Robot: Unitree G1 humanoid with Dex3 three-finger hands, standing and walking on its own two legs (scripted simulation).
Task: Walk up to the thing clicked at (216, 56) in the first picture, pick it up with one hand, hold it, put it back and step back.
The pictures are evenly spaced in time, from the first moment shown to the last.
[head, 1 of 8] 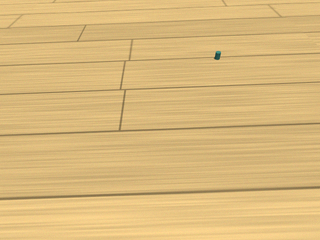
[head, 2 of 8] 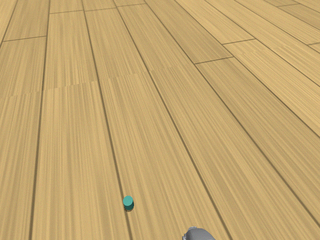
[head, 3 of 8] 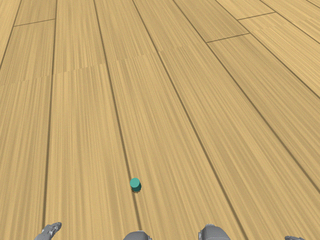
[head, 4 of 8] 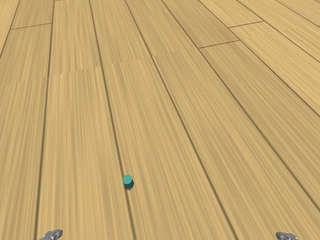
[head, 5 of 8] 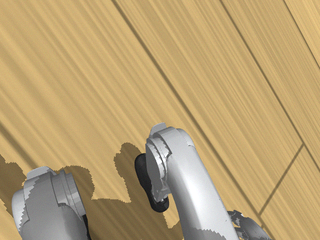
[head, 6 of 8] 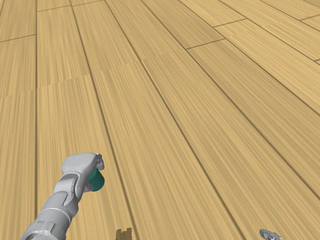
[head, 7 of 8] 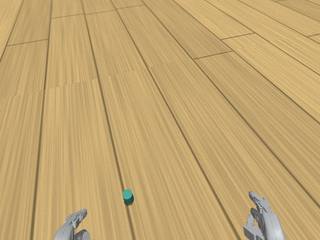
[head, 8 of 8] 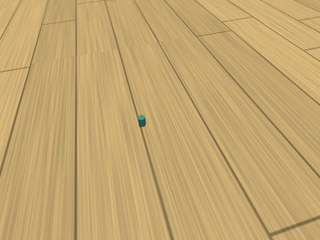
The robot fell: no
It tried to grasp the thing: yes
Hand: left
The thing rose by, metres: 0.66
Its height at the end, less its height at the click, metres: +0.00
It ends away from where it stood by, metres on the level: 0.02
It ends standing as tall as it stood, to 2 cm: yes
